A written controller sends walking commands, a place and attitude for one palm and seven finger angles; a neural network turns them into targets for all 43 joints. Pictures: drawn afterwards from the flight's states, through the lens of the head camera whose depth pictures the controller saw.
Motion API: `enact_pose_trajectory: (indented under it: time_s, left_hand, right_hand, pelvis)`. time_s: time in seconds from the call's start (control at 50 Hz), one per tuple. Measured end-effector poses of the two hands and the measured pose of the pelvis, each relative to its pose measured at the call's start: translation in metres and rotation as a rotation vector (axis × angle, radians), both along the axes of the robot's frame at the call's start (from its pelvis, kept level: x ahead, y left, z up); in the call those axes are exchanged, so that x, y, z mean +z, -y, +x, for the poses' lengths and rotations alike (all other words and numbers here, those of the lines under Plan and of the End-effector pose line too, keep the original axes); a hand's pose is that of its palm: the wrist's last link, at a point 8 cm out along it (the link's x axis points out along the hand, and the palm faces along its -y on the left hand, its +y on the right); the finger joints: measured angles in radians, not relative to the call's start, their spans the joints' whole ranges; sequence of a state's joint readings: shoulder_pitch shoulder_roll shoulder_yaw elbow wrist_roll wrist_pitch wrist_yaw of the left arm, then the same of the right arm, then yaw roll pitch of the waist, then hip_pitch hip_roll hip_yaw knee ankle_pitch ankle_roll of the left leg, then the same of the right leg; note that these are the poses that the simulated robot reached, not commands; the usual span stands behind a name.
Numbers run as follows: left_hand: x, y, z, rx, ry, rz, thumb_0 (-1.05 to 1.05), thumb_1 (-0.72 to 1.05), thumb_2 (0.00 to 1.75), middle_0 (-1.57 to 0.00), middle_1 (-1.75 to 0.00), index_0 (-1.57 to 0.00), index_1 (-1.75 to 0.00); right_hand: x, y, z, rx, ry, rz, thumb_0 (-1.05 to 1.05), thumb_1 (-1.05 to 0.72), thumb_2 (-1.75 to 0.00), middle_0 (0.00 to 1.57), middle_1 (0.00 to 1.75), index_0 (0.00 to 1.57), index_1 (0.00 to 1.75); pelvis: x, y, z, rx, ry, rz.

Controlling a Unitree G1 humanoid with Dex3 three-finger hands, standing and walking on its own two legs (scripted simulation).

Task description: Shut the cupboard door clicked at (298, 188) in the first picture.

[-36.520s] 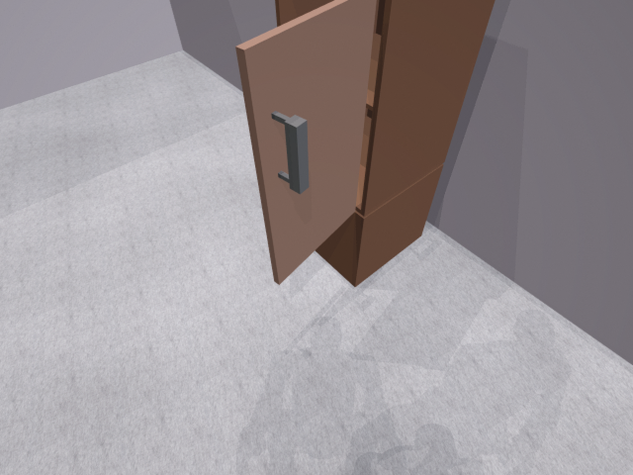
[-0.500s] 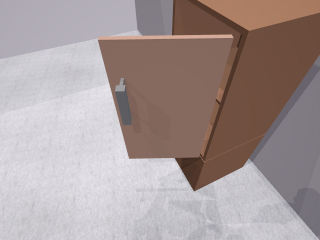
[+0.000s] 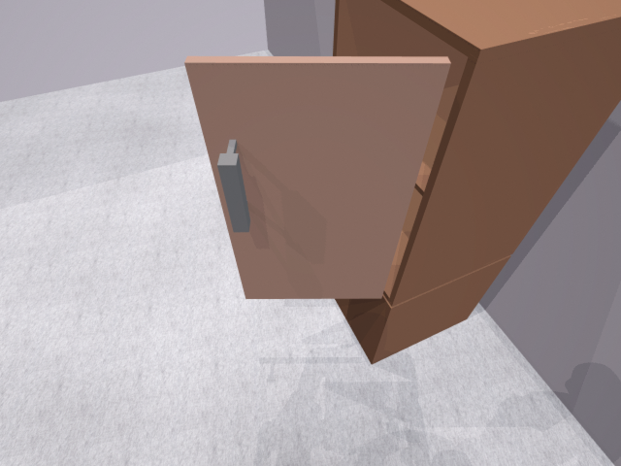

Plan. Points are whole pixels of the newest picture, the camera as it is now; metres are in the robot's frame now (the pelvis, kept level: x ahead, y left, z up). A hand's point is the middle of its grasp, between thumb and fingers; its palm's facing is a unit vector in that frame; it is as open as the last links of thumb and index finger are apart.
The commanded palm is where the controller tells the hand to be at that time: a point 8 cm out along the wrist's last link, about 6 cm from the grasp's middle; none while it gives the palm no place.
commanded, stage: look again from close up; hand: left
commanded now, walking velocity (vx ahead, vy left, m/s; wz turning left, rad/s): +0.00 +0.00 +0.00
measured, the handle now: (237, 186) +0.51 +0.13 +0.06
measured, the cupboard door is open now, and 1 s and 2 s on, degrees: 66 66 66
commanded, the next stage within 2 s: shuffle to correct the standing spot in 0.42 s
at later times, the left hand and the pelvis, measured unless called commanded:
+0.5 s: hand out of the picture +0.03 +0.22 -0.17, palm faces -0.01 -0.97 -0.24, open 7.4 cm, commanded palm none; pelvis -0.01 +0.02 +0.00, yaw -1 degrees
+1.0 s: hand out of the picture -0.06 +0.17 -0.18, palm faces +0.00 -0.99 -0.15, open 7.4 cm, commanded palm none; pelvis +0.01 +0.00 -0.01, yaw -2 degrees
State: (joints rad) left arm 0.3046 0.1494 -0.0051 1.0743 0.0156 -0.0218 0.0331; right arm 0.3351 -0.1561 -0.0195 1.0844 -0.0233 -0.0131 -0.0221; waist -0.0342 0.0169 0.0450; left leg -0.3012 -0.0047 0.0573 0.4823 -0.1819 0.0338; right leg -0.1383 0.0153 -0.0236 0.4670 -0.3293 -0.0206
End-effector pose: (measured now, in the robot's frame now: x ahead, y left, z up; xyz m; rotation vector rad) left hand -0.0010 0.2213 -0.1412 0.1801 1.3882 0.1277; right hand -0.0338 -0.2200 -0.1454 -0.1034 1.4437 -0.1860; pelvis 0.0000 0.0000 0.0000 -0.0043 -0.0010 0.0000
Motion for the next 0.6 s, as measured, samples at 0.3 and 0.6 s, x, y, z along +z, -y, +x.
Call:
enact_pose_trajectory:
  time_s: [0.3, 0.6]
  left_hand:
    - [0.004, -0.035, 0.038, -0.011, 0.169, 0.057, 0.01, 0.91, 0.9, -0.2, -0.3, -0.2, -0.3]
    - [0.002, -0.059, 0.007, -0.027, 0.085, 0.046, 0.01, 0.91, 0.9, -0.2, -0.3, -0.2, -0.3]
  right_hand:
    - [0.016, 0.013, 0.114, 0.101, 0.315, -0.067, 0.0, -0.91, -0.9, 0.2, 0.3, 0.2, 0.3]
    - [0.026, 0.013, 0.085, 0.115, 0.237, -0.111, 0.0, -0.91, -0.9, 0.2, 0.3, 0.2, 0.3]
  pelvis:
    - [-0.004, -0.011, -0.002, -0.015, 0.032, -0.002]
    - [0.001, -0.027, -0.017, -0.015, 0.025, -0.009]
